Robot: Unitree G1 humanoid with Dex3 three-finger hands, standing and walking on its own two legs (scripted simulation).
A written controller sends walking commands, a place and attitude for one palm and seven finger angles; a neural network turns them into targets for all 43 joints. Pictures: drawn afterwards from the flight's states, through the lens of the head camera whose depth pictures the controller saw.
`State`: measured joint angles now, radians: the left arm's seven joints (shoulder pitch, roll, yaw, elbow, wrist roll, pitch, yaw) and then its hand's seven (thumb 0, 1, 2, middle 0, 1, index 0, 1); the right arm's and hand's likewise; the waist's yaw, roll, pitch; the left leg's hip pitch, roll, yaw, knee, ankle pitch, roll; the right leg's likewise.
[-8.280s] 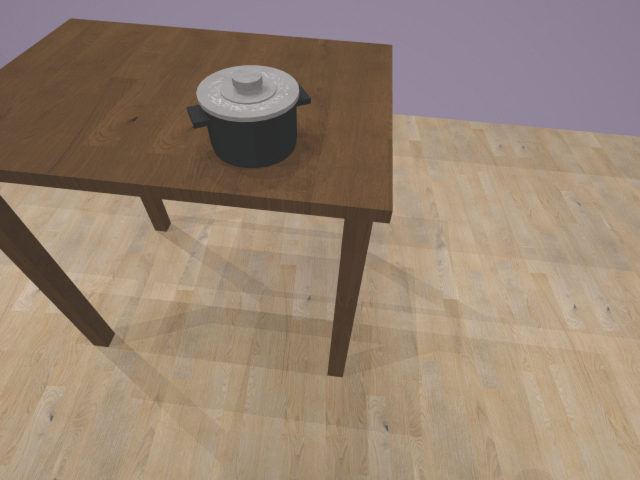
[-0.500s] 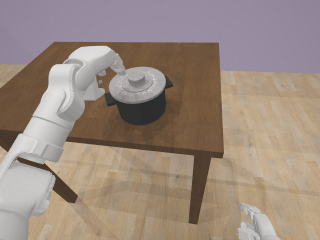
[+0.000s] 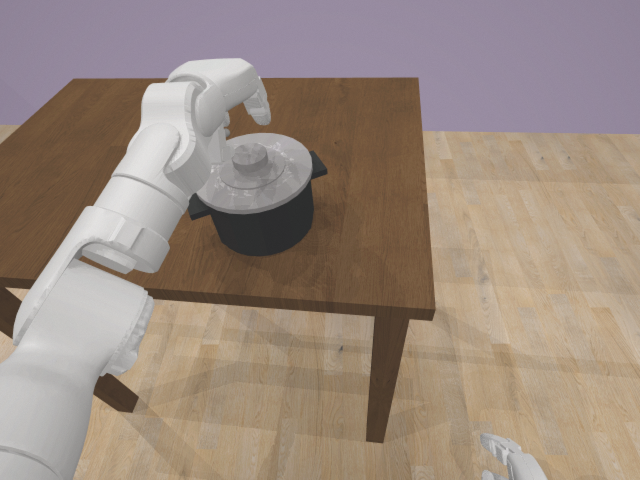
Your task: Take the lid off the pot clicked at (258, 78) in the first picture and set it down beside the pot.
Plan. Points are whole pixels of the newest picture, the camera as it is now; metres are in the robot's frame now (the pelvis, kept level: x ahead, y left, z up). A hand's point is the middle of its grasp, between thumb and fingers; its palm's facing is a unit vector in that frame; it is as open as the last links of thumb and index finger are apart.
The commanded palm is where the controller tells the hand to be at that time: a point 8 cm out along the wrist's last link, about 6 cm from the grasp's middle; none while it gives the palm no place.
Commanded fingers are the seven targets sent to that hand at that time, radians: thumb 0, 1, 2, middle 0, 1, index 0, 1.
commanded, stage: move the open hand above the knob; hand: left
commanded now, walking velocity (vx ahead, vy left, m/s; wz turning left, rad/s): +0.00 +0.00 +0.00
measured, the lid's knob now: (249, 157) +0.50 +0.11 +0.15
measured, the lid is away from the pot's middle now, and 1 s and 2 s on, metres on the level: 0.00 0.00 0.00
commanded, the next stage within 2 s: lower the open fingers around the knob in 0.86 s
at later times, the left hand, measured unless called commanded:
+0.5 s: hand (229, 121) +0.48 +0.12 +0.22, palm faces -0.21 -0.03 -0.98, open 9.9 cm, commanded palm +0.45 +0.12 +0.29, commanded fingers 0.00 -0.37 1.67 -0.88 -0.08 -0.88 -0.08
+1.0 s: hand (230, 123) +0.47 +0.11 +0.22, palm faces -0.23 -0.02 -0.97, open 9.9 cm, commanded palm +0.45 +0.11 +0.28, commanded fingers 0.00 -0.37 1.67 -0.88 -0.08 -0.88 -0.08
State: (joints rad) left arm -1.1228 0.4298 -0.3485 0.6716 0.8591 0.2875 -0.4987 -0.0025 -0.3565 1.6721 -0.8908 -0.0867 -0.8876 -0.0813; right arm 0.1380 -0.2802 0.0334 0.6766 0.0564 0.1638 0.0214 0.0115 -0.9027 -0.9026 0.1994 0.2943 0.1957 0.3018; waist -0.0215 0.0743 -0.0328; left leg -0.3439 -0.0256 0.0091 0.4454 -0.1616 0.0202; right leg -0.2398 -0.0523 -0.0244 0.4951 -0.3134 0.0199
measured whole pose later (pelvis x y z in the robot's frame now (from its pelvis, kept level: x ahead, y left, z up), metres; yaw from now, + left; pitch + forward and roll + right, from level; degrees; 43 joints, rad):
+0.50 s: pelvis +0.02 +0.00 +0.00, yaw -2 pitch +4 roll +1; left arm -1.08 0.47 -0.28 0.66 0.87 0.28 -0.50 0.00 -0.35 1.67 -0.89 -0.09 -0.89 -0.08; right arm 0.19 -0.30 0.01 0.67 0.06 0.17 0.02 0.01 -0.90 -0.90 0.20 0.29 0.19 0.30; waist -0.04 0.07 -0.05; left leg -0.33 -0.01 0.04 0.44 -0.18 0.02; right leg -0.23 -0.04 0.01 0.48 -0.32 0.02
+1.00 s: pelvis +0.01 +0.00 +0.00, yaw -1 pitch +4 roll +1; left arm -1.19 0.41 -0.35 0.76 0.87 0.29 -0.50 0.00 -0.36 1.67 -0.89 -0.09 -0.89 -0.08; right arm 0.15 -0.26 0.04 0.67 0.06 0.18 0.01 0.01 -0.90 -0.90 0.20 0.29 0.20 0.30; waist -0.03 0.06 -0.05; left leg -0.36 -0.02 0.02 0.46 -0.18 0.02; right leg -0.26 -0.05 -0.01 0.50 -0.32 0.02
